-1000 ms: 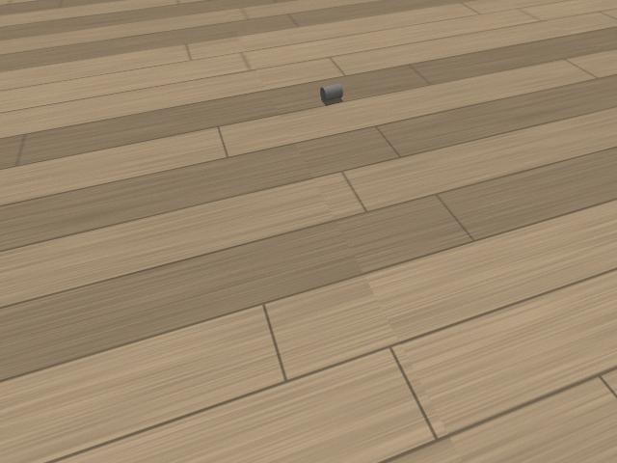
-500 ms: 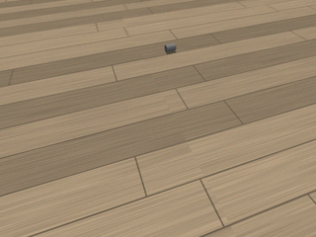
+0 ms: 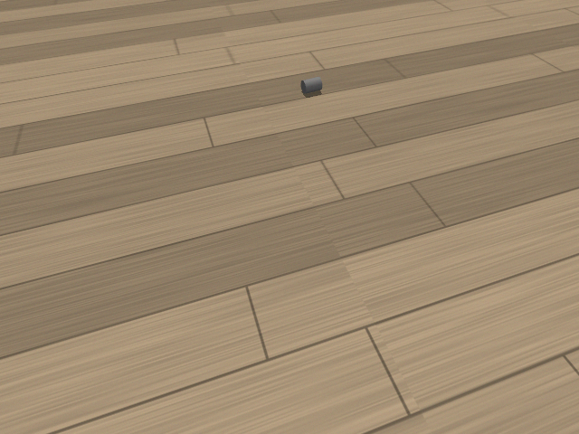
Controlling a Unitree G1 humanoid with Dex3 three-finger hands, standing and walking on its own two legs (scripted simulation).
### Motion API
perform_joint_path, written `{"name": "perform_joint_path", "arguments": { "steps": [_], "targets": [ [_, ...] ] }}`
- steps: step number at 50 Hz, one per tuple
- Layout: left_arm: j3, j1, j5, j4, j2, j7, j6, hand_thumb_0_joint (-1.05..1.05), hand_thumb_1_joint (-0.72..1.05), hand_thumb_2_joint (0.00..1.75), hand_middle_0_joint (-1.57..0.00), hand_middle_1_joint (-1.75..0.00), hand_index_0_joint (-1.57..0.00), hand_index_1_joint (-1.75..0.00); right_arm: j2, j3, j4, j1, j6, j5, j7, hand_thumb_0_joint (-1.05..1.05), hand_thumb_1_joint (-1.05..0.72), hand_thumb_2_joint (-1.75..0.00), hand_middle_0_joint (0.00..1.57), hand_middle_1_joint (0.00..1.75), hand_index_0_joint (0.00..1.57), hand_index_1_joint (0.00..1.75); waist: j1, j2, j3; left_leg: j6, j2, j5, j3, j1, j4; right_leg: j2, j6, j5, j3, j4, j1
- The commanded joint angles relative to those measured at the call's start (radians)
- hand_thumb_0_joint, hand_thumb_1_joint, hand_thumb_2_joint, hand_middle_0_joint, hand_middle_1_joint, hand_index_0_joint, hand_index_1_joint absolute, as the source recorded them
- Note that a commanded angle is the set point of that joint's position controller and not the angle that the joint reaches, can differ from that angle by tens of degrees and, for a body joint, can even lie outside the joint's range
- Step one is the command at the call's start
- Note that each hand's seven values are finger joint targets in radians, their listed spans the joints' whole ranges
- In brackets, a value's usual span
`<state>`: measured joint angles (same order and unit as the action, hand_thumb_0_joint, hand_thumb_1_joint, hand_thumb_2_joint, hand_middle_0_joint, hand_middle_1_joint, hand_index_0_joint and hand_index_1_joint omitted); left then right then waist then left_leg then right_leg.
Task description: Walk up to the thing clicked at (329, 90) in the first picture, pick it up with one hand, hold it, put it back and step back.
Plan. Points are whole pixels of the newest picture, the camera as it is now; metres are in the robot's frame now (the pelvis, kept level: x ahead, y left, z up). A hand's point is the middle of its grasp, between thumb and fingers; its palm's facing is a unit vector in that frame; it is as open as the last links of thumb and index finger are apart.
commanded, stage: stand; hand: left
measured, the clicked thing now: (311, 85) +2.28 -0.15 -0.74
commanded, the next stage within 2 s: walk up in 0.12 s
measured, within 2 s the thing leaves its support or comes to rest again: neither
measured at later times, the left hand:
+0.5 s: hand out of the picture +0.13 +0.36 -0.17, palm faces +0.13 -0.94 -0.33, open 7.4 cm
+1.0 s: hand (164, 265) +0.47 +0.28 -0.15, palm faces +0.20 -0.93 -0.31, open 7.4 cm
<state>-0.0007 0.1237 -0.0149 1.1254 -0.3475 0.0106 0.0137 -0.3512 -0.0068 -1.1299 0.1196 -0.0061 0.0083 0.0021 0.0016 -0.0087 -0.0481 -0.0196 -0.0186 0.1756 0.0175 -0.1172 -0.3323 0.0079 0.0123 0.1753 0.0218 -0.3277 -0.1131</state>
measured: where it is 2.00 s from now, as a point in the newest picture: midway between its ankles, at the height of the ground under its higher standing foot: (308, 237)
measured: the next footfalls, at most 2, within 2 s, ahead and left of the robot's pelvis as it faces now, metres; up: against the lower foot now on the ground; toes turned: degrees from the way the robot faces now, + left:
left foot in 0.40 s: +0.15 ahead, +0.17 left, +0.00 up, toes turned +14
right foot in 0.90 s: +0.54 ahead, -0.11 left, +0.00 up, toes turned +7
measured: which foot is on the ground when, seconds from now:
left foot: down 0.00-0.18, up 0.20-0.38, down 0.40-0.92, up 0.94-1.00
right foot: down 0.00-0.40, up 0.42-0.88, down 0.90-1.00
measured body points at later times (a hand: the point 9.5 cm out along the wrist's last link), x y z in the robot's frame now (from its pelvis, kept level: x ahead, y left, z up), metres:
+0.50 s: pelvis +0.09 +0.05 -0.02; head +0.06 +0.08 +0.43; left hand +0.12 +0.41 -0.15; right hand +0.19 -0.31 -0.08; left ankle +0.11 +0.16 -0.75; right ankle +0.05 -0.09 -0.69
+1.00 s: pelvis +0.38 -0.01 -0.03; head +0.41 -0.01 +0.42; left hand +0.46 +0.33 -0.12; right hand +0.48 -0.34 -0.14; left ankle +0.22 +0.13 -0.66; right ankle +0.50 -0.12 -0.75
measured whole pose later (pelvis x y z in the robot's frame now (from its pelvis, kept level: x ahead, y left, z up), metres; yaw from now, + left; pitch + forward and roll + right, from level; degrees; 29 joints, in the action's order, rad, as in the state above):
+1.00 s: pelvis +0.38 -0.01 -0.03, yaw +13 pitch -2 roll +0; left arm 0.10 0.07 -0.02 0.90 -0.39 0.13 0.04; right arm -0.45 0.06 -0.98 0.32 -0.08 0.00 0.00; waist 0.00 -0.01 -0.08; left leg 0.05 -0.09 0.42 0.05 -0.28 -1.18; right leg -0.06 0.01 0.20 0.08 -0.65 -0.41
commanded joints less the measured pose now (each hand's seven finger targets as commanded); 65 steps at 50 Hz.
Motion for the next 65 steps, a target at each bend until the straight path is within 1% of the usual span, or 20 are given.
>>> {"name": "perform_joint_path", "arguments": {
  "steps": [1, 5, 6, 7, 11, 19, 21, 22, 24, 27, 41, 44, 45, 46, 47, 52, 60, 63, 64, 65],
  "targets": [
    [0.038, -0.040, 0.007, -0.055, -0.212, -0.019, 0.021, 0.00, 0.90, 0.90, -0.20, -0.30, -0.20, -0.30, -0.206, 0.035, 0.062, -0.039, -0.023, 0.000, -0.011, 0.00, -0.90, -0.90, 0.20, 0.30, 0.20, 0.30, -0.005, 0.010, 0.056, 0.040, -0.104, -0.084, 0.088, -0.006, 0.053, -0.137, 0.013, -0.066, -0.103, 0.067, 0.001],
    [0.041, -0.037, 0.004, -0.058, -0.216, -0.019, 0.022, 0.00, 0.90, 0.90, -0.20, -0.30, -0.20, -0.30, -0.208, 0.036, 0.067, -0.043, -0.026, 0.000, -0.013, 0.00, -0.90, -0.90, 0.20, 0.30, 0.20, 0.30, -0.005, 0.002, 0.088, 0.041, -0.106, -0.142, 0.081, 0.023, 0.042, -0.141, 0.014, -0.142, -0.104, 0.056, 0.022],
    [0.156, -0.049, -0.034, -0.147, -0.350, 0.036, 0.029, 0.00, 0.90, 0.90, -0.20, -0.30, -0.20, -0.30, -0.335, 0.121, 0.115, 0.083, -0.051, 0.008, 0.005, 0.00, -0.90, -0.90, 0.20, 0.30, 0.20, 0.30, -0.030, 0.111, 0.201, 0.106, -0.094, 0.383, 0.123, -0.090, -0.056, -0.119, 0.046, 0.458, -0.061, -0.036, 0.099],
    [0.165, -0.058, -0.045, -0.153, -0.356, 0.053, 0.023, 0.00, 0.90, 0.90, -0.20, -0.30, -0.20, -0.30, -0.352, 0.130, 0.129, 0.033, -0.058, 0.023, 0.017, 0.00, -0.90, -0.90, 0.20, 0.30, 0.20, 0.30, -0.047, 0.070, 0.101, 0.085, -0.084, 0.457, 0.107, -0.245, -0.064, -0.144, 0.065, 0.588, -0.086, -0.049, 0.068],
    [0.194, 0.035, -0.042, -0.186, -0.368, 0.071, 0.028, 0.00, 0.90, 0.90, -0.20, -0.30, -0.20, -0.30, -0.261, 0.124, 0.257, -0.147, -0.077, 0.034, 0.032, 0.00, -0.90, -0.90, 0.20, 0.30, 0.20, 0.30, -0.171, 0.194, -0.065, 0.030, -0.060, 0.297, -0.074, -0.671, -0.476, -0.447, 0.233, 0.625, -0.405, 0.241, 0.157],
    [0.157, -0.200, -0.056, -0.285, -0.273, 0.102, 0.004, 0.00, 0.90, 0.90, -0.20, -0.30, -0.20, -0.30, -0.331, 0.213, 0.106, 0.454, -0.082, 0.021, 0.034, 0.00, -0.90, -0.90, 0.20, 0.30, 0.20, 0.30, 0.169, -0.135, 0.115, 0.054, 0.004, 0.146, -0.134, 0.421, -0.213, -0.127, 0.094, 0.594, 0.145, -0.317, -0.526],
    [0.126, -0.241, -0.039, -0.332, -0.206, 0.106, 0.002, 0.00, 0.90, 0.90, -0.20, -0.30, -0.20, -0.30, -0.463, 0.225, 0.173, 0.446, -0.089, 0.034, -0.001, 0.00, -0.90, -0.90, 0.20, 0.30, 0.20, 0.30, 0.165, -0.284, 0.023, 0.154, -0.386, 0.828, 0.712, 0.274, 0.218, 0.011, 0.032, 0.414, -0.012, -0.885, -0.788],
    [0.127, -0.216, -0.041, -0.323, -0.282, 0.107, 0.001, 0.00, 0.90, 0.90, -0.20, -0.30, -0.20, -0.30, -0.493, 0.219, 0.220, 0.281, -0.099, 0.004, -0.004, 0.00, -0.90, -0.90, 0.20, 0.30, 0.20, 0.30, 0.084, -0.091, -0.048, 0.204, -0.450, 0.879, 0.791, 0.087, 0.324, -0.080, 0.030, 0.284, -0.140, -0.910, -0.737],
    [0.140, -0.079, -0.017, -0.245, -0.337, 0.120, -0.003, 0.00, 0.90, 0.90, -0.20, -0.30, -0.20, -0.30, -0.432, 0.181, 0.253, 0.131, -0.117, -0.007, -0.002, 0.00, -0.90, -0.90, 0.20, 0.30, 0.20, 0.30, -0.024, -0.027, -0.061, 0.212, -0.373, 0.720, 0.504, -0.005, 0.231, -0.169, 0.007, 0.173, -0.138, -0.852, -0.640],
    [0.151, -0.049, -0.021, -0.208, -0.347, 0.141, -0.010, 0.00, 0.90, 0.90, -0.20, -0.30, -0.20, -0.30, -0.396, 0.162, 0.247, 0.136, -0.134, -0.002, 0.000, 0.00, -0.90, -0.90, 0.20, 0.30, 0.20, 0.30, -0.027, -0.077, -0.071, 0.199, -0.267, 0.587, 0.262, -0.131, 0.234, -0.175, -0.033, 0.077, -0.106, -0.746, -0.532],
    [0.140, -0.274, -0.006, -0.316, -0.263, 0.148, 0.008, 0.00, 0.90, 0.90, -0.20, -0.30, -0.20, -0.30, -0.414, 0.163, 0.229, 0.268, -0.135, 0.015, -0.007, 0.00, -0.90, -0.90, 0.20, 0.30, 0.20, 0.30, 0.032, -0.112, -0.013, 0.171, -0.236, -0.241, 0.006, 0.101, 0.067, -0.132, 0.005, -0.048, 0.023, -0.255, -0.394],
    [0.192, 0.085, -0.016, -0.225, -0.319, 0.122, 0.013, 0.00, 0.90, 0.90, -0.20, -0.30, -0.20, -0.30, -0.383, 0.155, 0.256, 0.225, -0.117, 0.017, -0.020, 0.00, -0.90, -0.90, 0.20, 0.30, 0.20, 0.30, -0.157, -0.013, 0.198, 0.119, -0.175, -0.439, -0.087, -0.058, -0.472, -0.040, 0.066, 0.101, 0.062, -0.204, 0.121],
    [0.231, 0.258, -0.034, -0.185, -0.410, 0.101, 0.022, 0.00, 0.90, 0.90, -0.20, -0.30, -0.20, -0.30, -0.298, 0.121, 0.267, 0.271, -0.116, 0.009, -0.015, 0.00, -0.90, -0.90, 0.20, 0.30, 0.20, 0.30, -0.221, 0.216, 0.255, 0.096, -0.072, -0.183, -0.096, -0.358, -0.812, -0.142, 0.082, 0.342, -0.129, -0.155, 0.377],
    [0.234, 0.261, -0.011, -0.192, -0.498, 0.087, 0.029, 0.00, 0.90, 0.90, -0.20, -0.30, -0.20, -0.30, -0.217, 0.094, 0.318, 0.277, -0.128, -0.015, -0.020, 0.00, -0.90, -0.90, 0.20, 0.30, 0.20, 0.30, -0.193, 0.459, 0.243, 0.082, 0.087, 0.339, -0.080, -0.653, -0.972, -0.402, 0.121, 0.572, -0.594, 0.116, 0.429],
    [0.224, 0.142, 0.005, -0.236, -0.480, 0.081, 0.031, 0.00, 0.90, 0.90, -0.20, -0.30, -0.20, -0.30, -0.305, 0.113, 0.302, 0.205, -0.125, -0.007, -0.026, 0.00, -0.90, -0.90, 0.20, 0.30, 0.20, 0.30, -0.174, 0.290, 0.227, 0.094, -0.018, 0.299, 0.024, -0.642, -1.065, -0.430, 0.192, 0.659, -0.651, 0.143, 0.338],
    [0.169, 0.005, 0.000, -0.286, -0.324, 0.071, 0.054, 0.00, 0.90, 0.90, -0.20, -0.30, -0.20, -0.30, -0.314, 0.126, 0.225, 0.251, -0.114, 0.001, 0.013, 0.00, -0.90, -0.90, 0.20, 0.30, 0.20, 0.30, -0.037, 0.162, 0.012, 0.070, -0.118, 0.120, 0.008, -0.466, -0.762, -0.265, 0.186, 0.308, -0.177, 0.115, -0.094],
    [0.160, 0.007, -0.014, -0.346, -0.321, 0.103, 0.046, 0.00, 0.90, 0.90, -0.20, -0.30, -0.20, -0.30, -0.273, 0.141, 0.286, 0.172, -0.116, -0.004, 0.032, 0.00, -0.90, -0.90, 0.20, 0.30, 0.20, 0.30, -0.028, 0.100, -0.003, 0.032, -0.057, -0.112, -0.132, -0.184, -0.318, -0.203, 0.196, 0.279, -0.001, 0.103, -0.224],
    [0.139, 0.050, -0.012, -0.356, -0.278, 0.098, 0.037, 0.00, 0.90, 0.90, -0.20, -0.30, -0.20, -0.30, -0.319, 0.164, 0.255, 0.352, -0.128, 0.005, 0.003, 0.00, -0.90, -0.90, 0.20, 0.30, 0.20, 0.30, 0.068, -0.048, 0.088, 0.078, -0.009, -0.027, -0.150, 0.144, -0.251, -0.156, 0.151, -0.085, 0.068, -0.262, -0.279],
    [0.125, 0.108, -0.009, -0.350, -0.238, 0.092, 0.032, 0.00, 0.90, 0.90, -0.20, -0.30, -0.20, -0.30, -0.369, 0.183, 0.245, 0.450, -0.134, 0.019, -0.011, 0.00, -0.90, -0.90, 0.20, 0.30, 0.20, 0.30, 0.111, -0.165, 0.139, 0.114, -0.105, 0.164, 0.006, 0.245, -0.176, -0.103, 0.119, -0.075, 0.098, -0.553, -0.359],
    [0.109, 0.151, -0.010, -0.362, -0.190, 0.091, 0.030, 0.00, 0.90, 0.90, -0.20, -0.30, -0.20, -0.30, -0.466, 0.203, 0.260, 0.475, -0.137, 0.027, -0.029, 0.00, -0.90, -0.90, 0.20, 0.30, 0.20, 0.30, 0.086, -0.324, 0.155, 0.163, -0.378, 0.314, 0.498, 0.329, -0.051, 0.022, 0.057, 0.342, 0.063, -0.804, -0.571]
  ]
}}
